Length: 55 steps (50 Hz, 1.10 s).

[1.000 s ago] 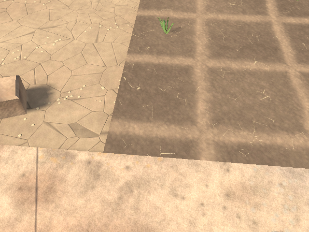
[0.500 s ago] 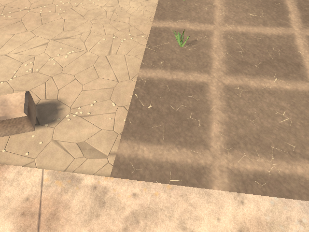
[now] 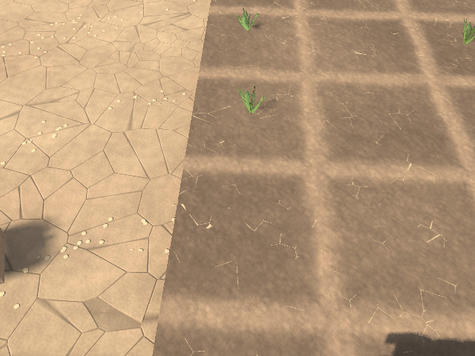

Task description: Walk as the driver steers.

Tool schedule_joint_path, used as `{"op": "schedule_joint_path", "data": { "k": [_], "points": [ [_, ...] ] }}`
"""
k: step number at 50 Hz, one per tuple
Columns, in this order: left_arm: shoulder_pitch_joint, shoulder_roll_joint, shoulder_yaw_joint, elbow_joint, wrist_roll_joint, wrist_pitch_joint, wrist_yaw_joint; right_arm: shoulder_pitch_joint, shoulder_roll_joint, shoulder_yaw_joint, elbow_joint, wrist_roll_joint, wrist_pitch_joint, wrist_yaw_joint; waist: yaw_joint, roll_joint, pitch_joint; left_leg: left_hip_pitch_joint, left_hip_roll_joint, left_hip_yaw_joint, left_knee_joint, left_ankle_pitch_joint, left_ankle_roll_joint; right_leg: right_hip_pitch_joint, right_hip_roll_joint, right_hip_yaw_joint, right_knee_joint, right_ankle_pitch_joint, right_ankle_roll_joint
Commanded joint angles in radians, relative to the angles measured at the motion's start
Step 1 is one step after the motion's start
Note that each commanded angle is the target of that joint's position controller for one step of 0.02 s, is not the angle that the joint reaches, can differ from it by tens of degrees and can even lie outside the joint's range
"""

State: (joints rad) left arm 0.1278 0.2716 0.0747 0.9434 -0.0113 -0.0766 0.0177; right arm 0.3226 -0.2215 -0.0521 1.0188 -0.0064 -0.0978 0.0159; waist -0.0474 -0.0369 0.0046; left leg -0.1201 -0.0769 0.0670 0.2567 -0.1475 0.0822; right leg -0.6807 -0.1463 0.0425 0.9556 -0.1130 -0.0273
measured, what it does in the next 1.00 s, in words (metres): walks ahead, turning right: right foot, then left foot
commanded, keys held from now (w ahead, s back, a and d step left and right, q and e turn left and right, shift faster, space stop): w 0.38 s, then w+e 0.62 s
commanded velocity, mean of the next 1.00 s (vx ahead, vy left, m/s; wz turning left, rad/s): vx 0.50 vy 0.00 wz -0.24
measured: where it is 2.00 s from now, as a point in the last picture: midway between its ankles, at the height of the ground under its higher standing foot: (276, 255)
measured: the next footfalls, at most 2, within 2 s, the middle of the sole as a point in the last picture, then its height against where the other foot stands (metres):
right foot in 0.28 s outside the picture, level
left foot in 0.80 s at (213, 311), level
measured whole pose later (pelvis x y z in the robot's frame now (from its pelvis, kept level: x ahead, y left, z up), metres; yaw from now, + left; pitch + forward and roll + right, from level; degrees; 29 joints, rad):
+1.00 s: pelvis +0.57 -0.02 +0.00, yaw -17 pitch +1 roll +1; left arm 0.25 0.31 0.09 0.85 -0.04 -0.05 0.01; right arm 0.20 -0.24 -0.06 0.90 -0.01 -0.11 0.01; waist -0.02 -0.05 0.02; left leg -0.23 -0.01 0.10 0.36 -0.16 0.03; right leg -0.56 -0.08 0.05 1.15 -0.30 -0.04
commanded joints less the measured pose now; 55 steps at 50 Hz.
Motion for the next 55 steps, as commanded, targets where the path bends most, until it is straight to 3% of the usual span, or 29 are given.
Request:
{"op": "schedule_joint_path", "data": {
  "k": [1,5,10,12,13,14,15,16,17,18,19,20,22,24,26,31,35,38,39,40,41,42,43,44,45,46,48,52,55],
  "points": [
    [-0.024,0.043,0.011,-0.049,0.006,-0.006,-0.006,-0.03,-0.151,-0.023,-0.061,0.004,-0.012,-0.021,0.033,0.083,0.051,-0.043,0.272,-0.189,-0.173,0.078,0.131,-0.036,-0.007,0.007,-0.15,0.173,0.019],
    [-0.161,0.02,-0.006,-0.091,-0.002,-0.012,-0.025,0.053,-0.157,-0.022,-0.037,0.016,-0.004,-0.025,-0.014,0.08,0.076,0.022,0.265,-0.138,-0.164,0.105,0.113,-0.004,0.032,-0.033,-0.322,0.252,0.02],
    [-0.26,0.034,-0.017,-0.147,-0.012,-0.027,-0.057,0.117,-0.178,-0.033,-0.007,0.021,0.025,-0.029,-0.029,0.091,0.099,0.203,0.334,-0.143,-0.071,0.206,0.108,-0.03,0.058,-0.042,-0.432,0.118,-0.01],
    [-0.199,0.068,-0.006,-0.141,-0.014,-0.033,-0.063,0.093,-0.196,-0.041,-0.014,0.022,0.034,-0.031,0.015,0.121,0.057,0.23,0.343,-0.137,0.006,0.402,0.089,0.09,0.094,-0.068,-0.458,0.045,-0.038],
    [-0.105,0.098,0.01,-0.117,-0.012,-0.035,-0.061,0.068,-0.202,-0.042,-0.021,0.023,0.039,-0.03,0.071,0.136,-0.005,0.222,0.321,-0.113,0.113,0.59,0.073,0.234,0.131,-0.1,-0.472,0.036,-0.06],
    [0.074,0.149,0.036,-0.062,-0.009,-0.035,-0.055,0.055,-0.179,-0.033,-0.031,0.019,0.043,-0.03,0.15,0.126,-0.114,0.147,0.266,-0.071,0.314,0.653,0.043,0.483,0.141,-0.102,-0.467,0.065,-0.094],
    [0.27,0.23,0.057,-0.023,0.006,-0.032,-0.044,0.069,-0.145,-0.017,-0.059,0.0,0.041,-0.03,0.201,0.007,-0.279,-0.085,0.201,-0.026,0.645,0.349,0.005,0.817,-0.063,0.136,-0.433,0.084,-0.165],
    [0.318,0.269,0.062,0.002,0.005,-0.027,-0.051,0.191,-0.004,0.02,-0.055,0.008,0.015,-0.016,0.126,-0.263,-0.405,-0.472,0.008,-0.077,0.96,-0.375,-0.053,1.12,-0.265,0.624,-0.571,-0.133,-0.32],
    [0.295,0.168,0.033,-0.007,-0.002,-0.029,-0.052,0.107,-0.115,-0.004,-0.053,0.034,-0.009,-0.014,0.164,-0.157,-0.353,-0.583,0.053,-0.205,1.066,-0.426,-0.031,1.088,-0.229,0.651,-0.641,-0.229,-0.275],
    [0.202,0.13,0.021,-0.024,-0.004,-0.033,-0.048,0.011,-0.163,-0.017,-0.086,0.057,-0.024,-0.013,0.149,-0.122,-0.207,-0.643,0.103,-0.18,1.072,-0.338,-0.015,0.954,-0.199,0.493,-0.658,-0.173,-0.23],
    [0.118,0.11,0.012,-0.045,0.003,-0.035,-0.048,-0.037,-0.161,-0.018,-0.095,0.054,-0.028,-0.021,0.116,-0.031,-0.13,-0.604,0.157,-0.149,1.03,-0.242,-0.015,0.8,-0.166,0.379,-0.685,-0.056,-0.211],
    [0.074,0.087,0.006,-0.05,0.011,-0.037,-0.052,-0.066,-0.156,-0.026,-0.1,0.035,-0.025,-0.027,0.089,-0.007,-0.07,-0.561,0.186,-0.136,0.968,-0.187,-0.021,0.672,-0.129,0.305,-0.712,0.038,-0.207],
    [0.066,0.058,-0.004,-0.043,0.019,-0.038,-0.058,-0.034,-0.117,-0.028,-0.101,0.022,-0.005,-0.029,0.04,-0.032,-0.055,-0.467,0.212,-0.138,0.89,-0.142,-0.028,0.565,-0.082,0.237,-0.761,0.098,-0.208],
    [0.097,0.085,0.002,-0.032,0.008,-0.038,-0.05,-0.056,-0.098,-0.028,-0.116,0.015,0.006,-0.032,0.029,-0.022,-0.025,-0.478,0.217,-0.125,0.798,-0.122,-0.052,0.524,-0.075,0.208,-0.799,0.119,-0.229],
    [0.129,0.122,0.013,-0.027,0.004,-0.035,-0.032,-0.147,-0.104,-0.03,-0.151,0.007,0.008,-0.036,0.042,-0.007,0.01,-0.532,0.212,-0.121,0.667,-0.031,-0.083,0.517,-0.071,0.192,-0.825,0.124,-0.235],
    [0.204,0.131,0.018,-0.016,-0.004,-0.021,-0.009,-0.334,-0.089,-0.022,-0.203,0.014,-0.002,-0.023,0.091,-0.034,0.041,-0.462,0.146,-0.103,0.355,0.219,-0.106,0.484,-0.01,0.124,-0.814,0.086,-0.179],
    [0.259,0.132,0.024,-0.005,-0.016,-0.007,0.0,-0.429,-0.108,-0.018,-0.242,0.026,-0.016,-0.004,0.112,-0.047,0.054,-0.42,0.126,-0.126,0.247,0.221,-0.103,0.542,-0.043,0.179,-0.748,0.026,-0.168],
    [0.231,0.157,0.037,-0.023,-0.016,0.006,0.009,-0.37,-0.157,-0.033,-0.236,0.027,-0.031,0.0,0.062,-0.068,0.026,-0.3,0.117,-0.128,0.204,0.128,-0.084,0.572,-0.069,0.233,-0.66,0.042,-0.143],
    [0.219,0.143,0.034,-0.032,-0.016,0.009,0.008,-0.283,-0.18,-0.046,-0.212,0.025,-0.034,-0.004,0.018,-0.069,-0.013,-0.182,0.108,-0.114,0.183,0.096,-0.066,0.557,-0.037,0.223,-0.581,0.104,-0.124],
    [0.203,0.101,0.019,-0.051,-0.008,0.01,0.005,-0.132,-0.224,-0.065,-0.179,0.015,-0.04,-0.011,-0.051,-0.04,-0.121,0.037,0.16,-0.151,0.197,0.072,-0.025,0.486,0.031,0.185,-0.385,0.118,-0.094],
    [0.227,0.031,-0.003,-0.082,0.02,0.011,0.004,0.031,-0.297,-0.08,-0.161,0.01,-0.036,-0.017,-0.088,0.133,-0.293,0.31,0.355,-0.351,0.214,0.021,0.021,0.325,0.125,0.085,-0.065,-0.152,-0.054],
    [0.358,-0.021,-0.016,-0.116,-0.023,-0.008,0.001,0.046,-0.34,-0.086,-0.148,-0.002,-0.025,-0.006,-0.004,0.481,-0.368,0.52,0.529,-0.827,0.048,-0.22,0.165,-0.014,0.216,0.05,0.212,-0.515,-0.022],
    [0.317,0.101,0.009,-0.091,-0.041,-0.009,0.005,-0.017,-0.214,-0.055,-0.177,0.002,-0.027,-0.002,-0.019,0.296,-0.262,0.427,0.488,-0.785,0.014,-0.343,0.135,-0.098,0.141,0.12,0.332,-0.46,-0.023],
    [0.23,0.141,0.021,-0.108,-0.039,-0.006,0.006,-0.074,-0.155,-0.038,-0.189,0.01,-0.028,-0.002,-0.026,0.192,-0.147,0.294,0.45,-0.596,0.014,-0.286,0.087,-0.112,0.104,0.1,0.332,-0.36,-0.031],
    [0.202,0.121,0.022,-0.11,-0.03,0.001,0.009,-0.13,-0.141,-0.031,-0.193,0.004,-0.027,0.001,0.004,0.115,-0.094,0.171,0.404,-0.473,-0.002,-0.157,0.069,-0.06,0.061,0.084,0.307,-0.279,-0.024],
    [0.181,0.109,0.027,-0.117,-0.019,0.005,0.007,-0.162,-0.118,-0.025,-0.187,-0.001,-0.024,0.001,0.02,0.12,-0.051,0.092,0.368,-0.384,-0.028,-0.079,0.065,-0.037,0.034,0.082,0.258,-0.226,-0.021],
    [0.181,0.072,0.027,-0.132,-0.026,0.022,-0.006,-0.169,-0.114,-0.025,-0.173,-0.01,-0.027,-0.004,0.043,0.158,-0.032,0.017,0.338,-0.269,-0.077,0.003,0.068,0.017,0.001,0.068,0.221,-0.173,-0.019],
    [0.11,0.057,0.024,-0.183,-0.019,0.042,-0.013,-0.142,-0.156,-0.04,-0.151,-0.008,-0.033,-0.015,0.044,0.096,0.001,0.02,0.355,-0.142,-0.126,0.142,0.103,-0.059,-0.008,0.071,0.128,-0.055,0.003],
    [0.05,0.053,0.018,-0.208,-0.015,0.038,-0.026,-0.135,-0.178,-0.044,-0.144,-0.008,-0.024,-0.023,0.031,0.091,0.022,0.033,0.331,-0.029,-0.136,0.207,0.087,-0.047,0.004,0.042,-0.037,0.081,0.011]
  ]
}}
Keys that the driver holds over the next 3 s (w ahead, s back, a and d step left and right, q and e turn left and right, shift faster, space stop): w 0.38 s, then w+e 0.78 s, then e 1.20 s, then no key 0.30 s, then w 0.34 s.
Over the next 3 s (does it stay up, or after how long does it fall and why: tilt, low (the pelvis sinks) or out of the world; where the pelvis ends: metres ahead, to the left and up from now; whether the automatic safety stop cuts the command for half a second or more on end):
stays up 0.81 -0.22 -0.01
